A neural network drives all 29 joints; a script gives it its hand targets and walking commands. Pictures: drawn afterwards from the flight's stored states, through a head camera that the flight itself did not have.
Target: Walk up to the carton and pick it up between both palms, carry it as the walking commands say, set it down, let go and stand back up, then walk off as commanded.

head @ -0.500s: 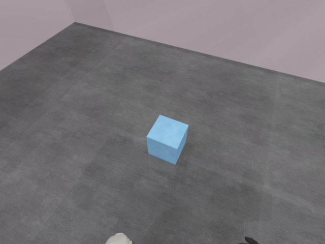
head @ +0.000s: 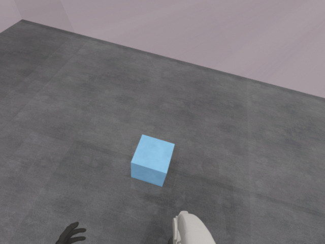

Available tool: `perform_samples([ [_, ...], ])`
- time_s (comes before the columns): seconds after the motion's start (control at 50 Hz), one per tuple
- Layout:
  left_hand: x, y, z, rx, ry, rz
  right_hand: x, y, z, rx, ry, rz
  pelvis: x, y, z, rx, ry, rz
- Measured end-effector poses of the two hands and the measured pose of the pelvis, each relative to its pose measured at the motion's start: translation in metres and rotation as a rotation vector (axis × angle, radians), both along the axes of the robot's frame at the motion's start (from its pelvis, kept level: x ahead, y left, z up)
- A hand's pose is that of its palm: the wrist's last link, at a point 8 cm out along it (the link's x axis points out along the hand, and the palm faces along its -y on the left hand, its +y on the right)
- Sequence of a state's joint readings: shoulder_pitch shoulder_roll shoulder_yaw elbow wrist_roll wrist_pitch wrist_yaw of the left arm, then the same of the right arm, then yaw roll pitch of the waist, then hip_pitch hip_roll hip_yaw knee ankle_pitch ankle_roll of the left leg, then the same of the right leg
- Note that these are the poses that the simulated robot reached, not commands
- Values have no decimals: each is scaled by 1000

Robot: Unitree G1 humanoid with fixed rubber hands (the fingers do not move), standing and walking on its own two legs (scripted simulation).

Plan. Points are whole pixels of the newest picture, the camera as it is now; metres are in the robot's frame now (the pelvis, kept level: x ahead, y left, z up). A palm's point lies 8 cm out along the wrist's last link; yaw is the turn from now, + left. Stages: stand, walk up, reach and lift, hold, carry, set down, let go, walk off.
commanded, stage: walk up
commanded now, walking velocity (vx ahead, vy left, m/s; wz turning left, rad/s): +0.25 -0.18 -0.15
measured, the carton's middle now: (152, 160) +0.63 -0.07 -0.67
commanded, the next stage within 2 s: none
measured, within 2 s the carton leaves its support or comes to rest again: neither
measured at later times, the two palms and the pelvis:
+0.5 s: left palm out of the picture +0.14 +0.19 -0.14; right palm (243, 212) +0.20 -0.29 -0.15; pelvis +0.13 -0.05 -0.01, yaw -2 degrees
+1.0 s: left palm out of the picture +0.12 +0.18 -0.14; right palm (261, 238) +0.13 -0.31 -0.14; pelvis +0.10 -0.06 -0.01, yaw -4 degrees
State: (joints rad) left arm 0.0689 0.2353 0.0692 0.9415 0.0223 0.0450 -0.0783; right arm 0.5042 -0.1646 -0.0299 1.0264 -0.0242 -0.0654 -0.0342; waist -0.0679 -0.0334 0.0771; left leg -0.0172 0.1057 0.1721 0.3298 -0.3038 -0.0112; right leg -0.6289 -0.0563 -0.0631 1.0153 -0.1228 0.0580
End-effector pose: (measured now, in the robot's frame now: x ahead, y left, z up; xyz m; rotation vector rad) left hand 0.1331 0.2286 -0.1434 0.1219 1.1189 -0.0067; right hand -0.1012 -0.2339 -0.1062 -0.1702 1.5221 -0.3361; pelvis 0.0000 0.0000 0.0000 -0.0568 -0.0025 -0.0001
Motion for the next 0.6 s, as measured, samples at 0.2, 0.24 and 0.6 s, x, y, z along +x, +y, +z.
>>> perform_samples([
  [0.2,117,-60,-11,61,-88,-54,68,-43,-44,68,65,-43,87,-48,-30,39,20,-10],
  [0.24,107,-58,-15,100,-46,-18,104,-55,-57,78,21,-23,97,-55,-33,34,21,-15],
  [0.6,34,-14,-27,160,200,130,303,-57,-41,-8,-325,129,130,-36,-27,28,-28,-32],
])
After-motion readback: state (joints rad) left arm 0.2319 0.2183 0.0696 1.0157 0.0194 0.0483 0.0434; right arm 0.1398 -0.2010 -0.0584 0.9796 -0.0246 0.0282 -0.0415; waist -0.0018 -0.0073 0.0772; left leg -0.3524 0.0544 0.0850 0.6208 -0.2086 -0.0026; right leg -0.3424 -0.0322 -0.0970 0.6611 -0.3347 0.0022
